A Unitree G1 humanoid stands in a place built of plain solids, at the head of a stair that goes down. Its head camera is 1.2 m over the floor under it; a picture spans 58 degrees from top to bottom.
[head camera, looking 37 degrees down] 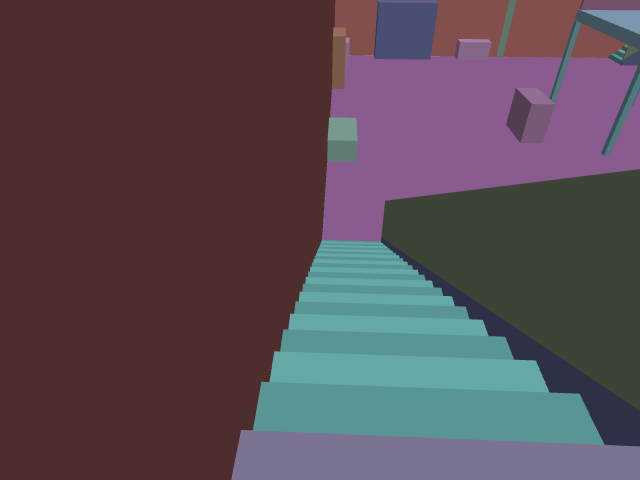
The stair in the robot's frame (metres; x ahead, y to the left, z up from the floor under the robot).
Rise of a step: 0.19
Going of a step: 0.29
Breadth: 1.16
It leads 2 degrees to the right of straight ahead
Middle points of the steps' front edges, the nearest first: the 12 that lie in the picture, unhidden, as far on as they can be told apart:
0.65 -0.35 0.00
0.94 -0.36 -0.18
1.23 -0.37 -0.37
1.52 -0.39 -0.56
1.81 -0.40 -0.74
2.10 -0.41 -0.93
2.39 -0.42 -1.11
2.68 -0.44 -1.30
2.97 -0.45 -1.48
3.26 -0.46 -1.67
3.55 -0.47 -1.85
3.84 -0.49 -2.04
